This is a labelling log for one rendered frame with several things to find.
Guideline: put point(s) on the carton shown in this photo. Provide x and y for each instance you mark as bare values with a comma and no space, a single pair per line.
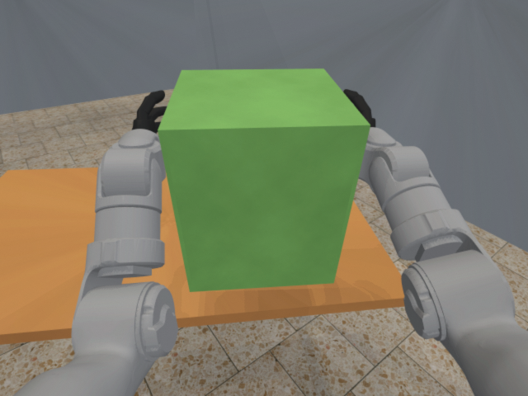
262,167

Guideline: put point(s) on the robot right hand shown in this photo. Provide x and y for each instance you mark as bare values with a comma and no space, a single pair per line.
361,105

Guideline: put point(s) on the left robot forearm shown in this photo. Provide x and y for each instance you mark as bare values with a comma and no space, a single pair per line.
128,207

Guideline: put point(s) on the right robot forearm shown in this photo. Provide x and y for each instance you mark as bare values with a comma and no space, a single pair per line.
423,224

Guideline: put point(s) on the table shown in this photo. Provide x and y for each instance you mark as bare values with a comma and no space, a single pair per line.
47,219

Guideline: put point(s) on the robot left hand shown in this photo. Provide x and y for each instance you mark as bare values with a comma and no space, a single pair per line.
146,114

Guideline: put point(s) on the left robot upper arm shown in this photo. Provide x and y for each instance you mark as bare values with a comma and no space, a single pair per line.
119,331

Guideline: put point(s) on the right robot upper arm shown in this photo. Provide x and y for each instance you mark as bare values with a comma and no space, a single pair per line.
461,300

